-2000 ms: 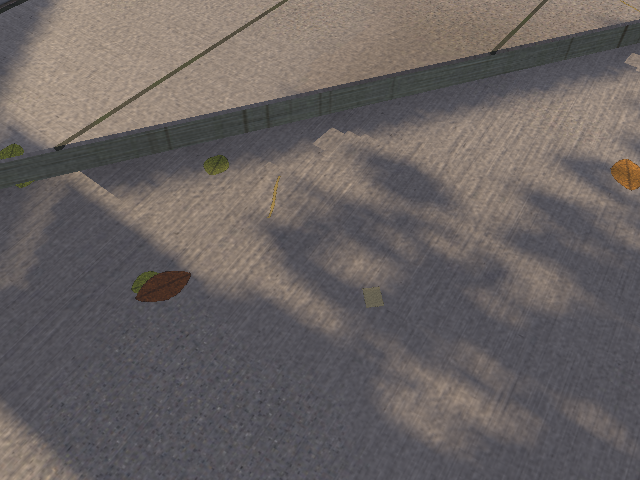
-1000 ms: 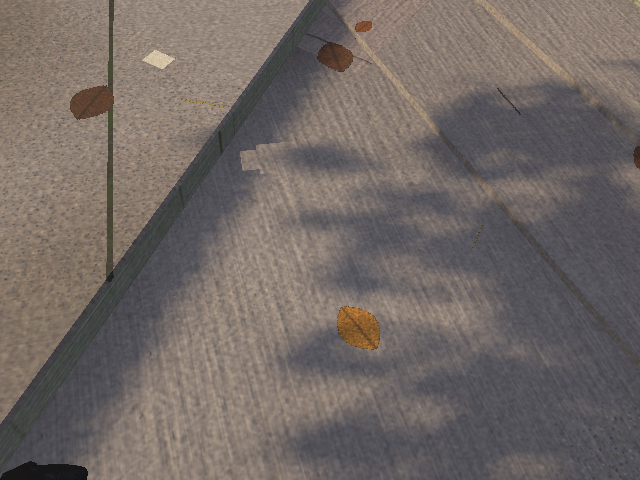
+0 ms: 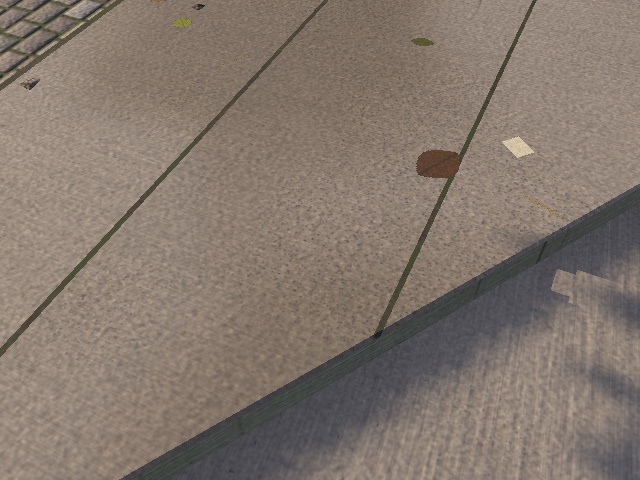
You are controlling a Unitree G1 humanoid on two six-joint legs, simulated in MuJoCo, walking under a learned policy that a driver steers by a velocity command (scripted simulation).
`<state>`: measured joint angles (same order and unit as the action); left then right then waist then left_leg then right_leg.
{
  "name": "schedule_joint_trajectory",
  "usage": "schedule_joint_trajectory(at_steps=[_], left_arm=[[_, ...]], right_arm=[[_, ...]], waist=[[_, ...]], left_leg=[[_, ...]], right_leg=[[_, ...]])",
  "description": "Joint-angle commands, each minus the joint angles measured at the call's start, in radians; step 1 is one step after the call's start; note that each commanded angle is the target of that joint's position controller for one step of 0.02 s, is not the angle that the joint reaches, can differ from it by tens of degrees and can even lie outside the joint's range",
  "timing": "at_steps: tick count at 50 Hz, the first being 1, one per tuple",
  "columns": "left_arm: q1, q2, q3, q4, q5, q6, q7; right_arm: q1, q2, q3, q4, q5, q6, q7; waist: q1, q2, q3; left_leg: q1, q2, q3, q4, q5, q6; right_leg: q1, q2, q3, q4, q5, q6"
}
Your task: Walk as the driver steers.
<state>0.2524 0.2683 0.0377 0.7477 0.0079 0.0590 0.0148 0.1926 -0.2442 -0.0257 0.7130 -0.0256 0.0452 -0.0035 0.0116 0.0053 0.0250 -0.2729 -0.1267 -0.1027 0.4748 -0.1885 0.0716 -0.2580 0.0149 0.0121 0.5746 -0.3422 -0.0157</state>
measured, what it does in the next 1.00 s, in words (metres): walks ahead, turning right: right foot, then left foot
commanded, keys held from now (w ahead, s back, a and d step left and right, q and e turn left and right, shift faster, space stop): w+e+shift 0.42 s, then w+shift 0.30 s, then w+q+shift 0.28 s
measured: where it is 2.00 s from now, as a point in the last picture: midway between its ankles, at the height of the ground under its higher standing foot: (484, 171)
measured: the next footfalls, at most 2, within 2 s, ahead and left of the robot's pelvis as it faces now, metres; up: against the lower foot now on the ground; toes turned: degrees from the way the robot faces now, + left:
right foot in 0.02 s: +0.03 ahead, -0.11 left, +0.00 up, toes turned +3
left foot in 0.32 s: +0.14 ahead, +0.11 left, +0.00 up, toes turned -17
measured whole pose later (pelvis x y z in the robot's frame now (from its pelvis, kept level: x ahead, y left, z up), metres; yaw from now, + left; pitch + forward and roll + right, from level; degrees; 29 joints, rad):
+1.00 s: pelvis +0.46 -0.25 +0.00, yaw -21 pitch +0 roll -1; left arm 0.41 0.27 0.05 0.85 0.02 -0.10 -0.02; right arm 0.26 -0.28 -0.04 0.83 -0.01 -0.02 0.05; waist 0.01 0.05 0.02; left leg -0.73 0.10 -0.02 1.19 -0.10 0.08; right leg -0.01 0.07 -0.17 0.31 -0.32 -0.08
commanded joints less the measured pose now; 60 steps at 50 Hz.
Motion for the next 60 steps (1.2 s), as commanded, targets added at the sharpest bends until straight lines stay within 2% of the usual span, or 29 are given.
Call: schedule_joint_trajectory(at_steps=[1, 3, 5, 9, 12, 15, 16, 17, 18, 19, 21, 23, 28, 33, 35, 36, 37, 38, 39, 40, 41, 42, 45, 49, 54, 56, 58, 59, 60], left_arm=[[0.058, 0.115, 0.018, -0.045, 0.024, -0.033, -0.003], [0.165, 0.277, 0.075, 0.001, 0.019, -0.036, -0.022], [0.091, 0.199, 0.063, -0.005, 0.005, -0.048, -0.027], [0.040, 0.185, 0.075, -0.026, -0.005, -0.068, -0.031], [0.022, 0.198, 0.092, -0.045, -0.006, -0.068, -0.039], [-0.047, 0.174, 0.094, -0.079, -0.001, -0.068, -0.043], [-0.073, 0.135, 0.085, -0.097, -0.007, -0.080, -0.041], [-0.067, 0.032, 0.053, -0.137, -0.030, -0.094, -0.039], [-0.112, 0.039, 0.037, -0.179, -0.018, -0.092, -0.037], [-0.165, 0.103, 0.047, -0.182, 0.005, -0.085, -0.041], [-0.126, 0.119, 0.055, -0.159, 0.028, -0.076, -0.075], [-0.132, 0.106, 0.049, -0.161, 0.038, -0.069, -0.103], [-0.263, 0.099, 0.030, -0.208, 0.037, -0.069, -0.112], [-0.389, 0.069, -0.004, -0.253, 0.033, -0.081, -0.129], [-0.310, 0.086, 0.002, -0.232, 0.042, -0.080, -0.105], [-0.167, 0.116, 0.016, -0.196, 0.045, -0.082, -0.088], [0.076, 0.144, 0.034, -0.122, 0.048, -0.091, -0.069], [0.227, 0.236, 0.063, -0.075, 0.067, -0.098, -0.048], [0.220, 0.337, 0.078, -0.084, 0.068, -0.107, -0.033], [0.225, 0.301, 0.078, -0.078, 0.051, -0.111, -0.024], [0.159, 0.246, 0.062, -0.040, 0.054, -0.119, -0.020], [0.094, 0.186, 0.049, -0.035, 0.051, -0.127, -0.027], [0.040, 0.079, 0.019, -0.012, 0.024, -0.154, -0.029], [0.067, 0.051, 0.013, 0.039, 0.010, -0.189, -0.038], [0.097, 0.068, 0.000, 0.072, 0.012, -0.188, -0.006], [0.054, 0.129, 0.010, 0.060, 0.016, -0.186, 0.026], [-0.037, 0.195, 0.030, 0.035, 0.020, -0.167, 0.050], [-0.120, 0.215, 0.041, 0.006, 0.019, -0.149, 0.044], [-0.206, 0.185, 0.042, -0.005, -0.004, -0.132, 0.017]], right_arm=[[0.013, -0.142, -0.034, -0.048, -0.005, -0.014, -0.015], [-0.152, -0.151, -0.034, -0.130, -0.014, -0.028, 0.002], [-0.141, -0.159, -0.041, -0.124, -0.005, -0.058, 0.016], [-0.119, -0.108, -0.029, -0.106, -0.010, -0.079, 0.041], [-0.167, -0.084, -0.016, -0.130, 0.014, -0.082, 0.028], [-0.019, -0.124, -0.030, -0.089, 0.031, -0.098, -0.014], [0.101, -0.190, -0.048, -0.062, 0.022, -0.109, -0.034], [0.196, -0.296, -0.070, -0.063, -0.010, -0.115, -0.047], [0.140, -0.351, -0.090, -0.058, -0.034, -0.111, -0.048], [0.100, -0.262, -0.071, -0.070, -0.035, -0.114, -0.037], [0.083, -0.191, -0.046, -0.068, -0.023, -0.124, -0.023], [0.140, -0.180, -0.039, -0.032, -0.016, -0.139, -0.015], [0.214, -0.159, -0.037, 0.035, -0.013, -0.171, 0.011], [0.272, -0.188, -0.040, 0.108, -0.001, -0.165, 0.008], [0.299, -0.241, -0.047, 0.147, -0.001, -0.154, 0.001], [0.304, -0.272, -0.052, 0.162, -0.002, -0.145, -0.005], [0.283, -0.283, -0.052, 0.165, 0.013, -0.135, -0.011], [0.287, -0.204, -0.033, 0.130, 0.011, -0.135, -0.006], [0.335, -0.064, -0.006, 0.064, 0.033, -0.144, 0.020], [0.177, -0.166, -0.032, 0.046, 0.035, -0.152, 0.015], [0.135, -0.157, -0.036, 0.031, 0.043, -0.152, 0.015], [0.159, -0.129, -0.026, 0.053, 0.034, -0.148, 0.021], [0.246, -0.074, -0.022, 0.119, 0.010, -0.090, 0.045], [0.073, -0.041, -0.018, 0.074, 0.017, -0.066, 0.060], [-0.032, -0.029, 0.006, 0.034, 0.020, -0.073, 0.066], [0.030, -0.077, -0.001, 0.040, 0.018, -0.062, 0.062], [0.288, -0.156, -0.034, 0.110, 0.008, -0.041, 0.050], [0.516, -0.219, -0.069, 0.178, 0.008, -0.038, 0.039], [0.618, -0.235, -0.093, 0.215, 0.029, -0.050, 0.027]], waist=[[0.001, -0.020, -0.086], [0.079, -0.255, 0.101], [0.014, -0.152, 0.130], [0.004, -0.140, 0.017], [0.017, -0.155, 0.014], [-0.064, -0.081, -0.035], [-0.118, -0.017, -0.087], [-0.154, 0.210, -0.184], [-0.116, 0.234, -0.142], [-0.105, 0.091, -0.083], [-0.070, 0.074, -0.055], [-0.070, 0.105, -0.016], [-0.066, 0.088, 0.097], [-0.076, 0.090, 0.146], [-0.018, 0.143, 0.053], [0.064, 0.171, -0.045], [0.195, 0.154, -0.163], [0.235, 0.048, -0.299], [0.129, -0.229, -0.446], [0.189, -0.083, -0.386], [0.116, -0.052, -0.170], [0.054, -0.012, -0.076], [-0.038, -0.084, -0.008], [-0.042, -0.087, 0.107], [-0.061, -0.093, 0.073], [-0.131, -0.114, 0.006], [-0.279, -0.136, -0.105], [-0.384, -0.105, -0.168], [-0.447, 0.080, -0.140]], left_leg=[[-0.117, 0.187, -0.160, -0.046, -0.421, 0.049], [-0.398, 0.024, 0.091, 0.278, -0.334, -0.024], [-0.362, 0.095, 0.029, 0.374, -0.162, -0.065], [-0.224, 0.074, 0.082, 0.320, -0.101, -0.121], [-0.110, 0.054, 0.090, 0.108, -0.163, -0.133], [0.263, 0.066, 0.097, -0.128, -0.041, -0.107], [0.499, 0.177, 0.018, -0.126, -0.086, -0.077], [0.647, 0.468, -0.312, -0.242, -0.454, -0.016], [0.526, 0.620, -0.578, -0.301, -0.634, 0.071], [0.448, 0.586, -0.516, -0.282, -0.606, 0.083], [0.375, 0.471, -0.287, -0.296, -0.450, 0.037], [0.319, 0.404, -0.158, -0.333, -0.344, 0.028], [0.259, 0.380, 0.022, -0.416, -0.152, 0.051], [0.230, 0.387, 0.200, -0.490, 0.255, 0.051], [0.322, 0.404, 0.259, -0.287, 0.902, 0.045], [0.320, 0.419, 0.274, -0.078, 1.140, 0.042], [0.197, 0.389, 0.274, 0.206, 1.113, 0.030], [-0.086, 0.322, 0.232, 0.586, 0.567, 0.029], [-0.419, 0.145, 0.085, 0.937, -0.337, 0.015], [-0.477, 0.139, -0.060, 1.003, -0.226, 0.047], [-0.517, 0.185, -0.030, 0.959, -0.093, 0.051], [-0.466, 0.230, 0.001, 0.887, -0.034, 0.041], [-0.350, 0.271, 0.016, 0.827, -0.003, 0.008], [-0.452, 0.246, 0.090, 0.720, 0.148, 0.002], [-0.331, 0.143, 0.286, 0.465, 0.242, 0.061], [-0.177, 0.096, 0.323, 0.404, 0.239, 0.094], [0.101, 0.054, 0.295, 0.379, 0.156, 0.138], [0.322, 0.058, 0.237, 0.276, 0.137, 0.186], [0.472, 0.111, 0.152, 0.033, 0.280, 0.266]], right_leg=[[0.194, -0.058, 0.143, -0.194, -0.180, -0.082], [0.104, -0.348, 0.706, -0.506, -0.651, -0.267], [0.029, -0.283, 0.619, -0.486, -0.440, -0.229], [0.013, -0.121, 0.431, -0.424, -0.184, -0.185], [-0.038, -0.084, 0.432, -0.369, -0.146, -0.182], [-0.231, -0.029, 0.424, -0.215, -0.147, -0.128], [-0.413, 0.018, 0.362, -0.071, -0.198, -0.083], [-0.562, 0.111, 0.190, 0.230, -0.253, -0.044], [-0.687, 0.035, 0.111, 0.407, -0.138, -0.048], [-0.698, -0.041, 0.099, 0.502, -0.052, -0.053], [-0.662, -0.062, 0.078, 0.563, 0.030, -0.039], [-0.660, -0.065, 0.070, 0.619, 0.098, -0.033], [-0.683, -0.038, 0.093, 0.480, 0.226, -0.024], [-0.403, -0.027, -0.100, 0.154, 0.220, -0.088], [-0.229, 0.055, -0.166, 0.118, 0.090, -0.137], [-0.053, 0.099, -0.174, 0.120, 0.032, -0.161], [0.259, 0.094, -0.128, 0.023, 0.087, -0.182], [0.585, -0.123, 0.139, 0.011, -0.156, -0.182], [0.773, -0.423, 0.666, -0.157, -0.498, -0.194], [0.631, -0.411, 0.746, -0.287, -0.451, -0.139], [0.452, -0.372, 0.541, -0.281, -0.277, -0.124], [0.297, -0.333, 0.415, -0.303, -0.120, -0.115], [0.098, -0.246, 0.166, -0.398, 0.033, -0.073], [0.072, -0.160, -0.117, -0.472, 0.443, -0.001], [0.207, -0.142, -0.299, -0.404, 1.138, 0.029], [0.260, -0.189, -0.304, -0.275, 1.478, 0.042], [0.243, -0.239, -0.274, 0.032, 1.662, 0.034], [0.142, -0.231, -0.242, 0.352, 1.573, 0.017], [-0.045, -0.057, -0.267, 0.905, 0.772, 0.014]])
Velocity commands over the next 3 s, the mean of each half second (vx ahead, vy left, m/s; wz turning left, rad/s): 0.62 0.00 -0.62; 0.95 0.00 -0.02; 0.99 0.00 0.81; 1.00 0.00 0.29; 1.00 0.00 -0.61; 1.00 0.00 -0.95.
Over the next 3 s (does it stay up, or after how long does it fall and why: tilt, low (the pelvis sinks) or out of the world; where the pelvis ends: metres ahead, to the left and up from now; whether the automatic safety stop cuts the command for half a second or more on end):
stays up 2.26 -0.34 0.08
